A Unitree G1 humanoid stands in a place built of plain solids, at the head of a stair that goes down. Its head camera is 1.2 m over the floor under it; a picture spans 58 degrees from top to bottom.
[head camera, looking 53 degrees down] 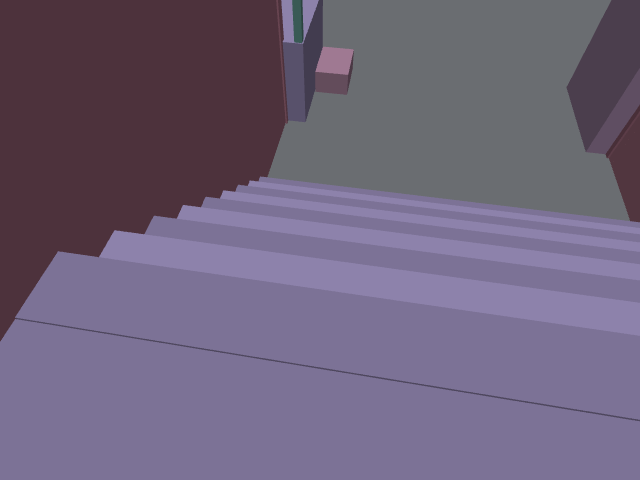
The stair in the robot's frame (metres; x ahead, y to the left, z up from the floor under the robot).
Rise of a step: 0.20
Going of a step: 0.26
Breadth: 3.41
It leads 10 degrees to the right of straight ahead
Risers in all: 9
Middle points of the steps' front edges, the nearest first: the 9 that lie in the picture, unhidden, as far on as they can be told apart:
0.58 -0.78 0.00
0.83 -0.82 -0.20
1.08 -0.86 -0.41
1.33 -0.91 -0.61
1.58 -0.95 -0.82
1.84 -0.99 -1.02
2.09 -1.03 -1.23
2.34 -1.08 -1.43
2.59 -1.12 -1.63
